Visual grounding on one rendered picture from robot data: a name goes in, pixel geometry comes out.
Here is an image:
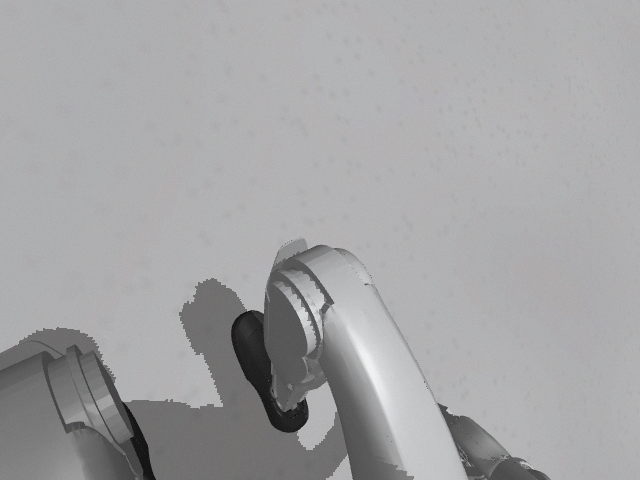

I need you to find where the right robot arm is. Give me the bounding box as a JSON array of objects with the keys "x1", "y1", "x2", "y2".
[{"x1": 490, "y1": 457, "x2": 551, "y2": 480}]

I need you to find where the right robot hand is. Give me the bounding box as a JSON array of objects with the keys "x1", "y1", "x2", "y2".
[{"x1": 438, "y1": 403, "x2": 512, "y2": 480}]

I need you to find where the left robot foot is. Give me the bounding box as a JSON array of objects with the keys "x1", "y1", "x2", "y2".
[{"x1": 122, "y1": 402, "x2": 156, "y2": 480}]

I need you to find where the right robot foot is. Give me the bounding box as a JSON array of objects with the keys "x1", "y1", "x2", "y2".
[{"x1": 231, "y1": 310, "x2": 309, "y2": 433}]

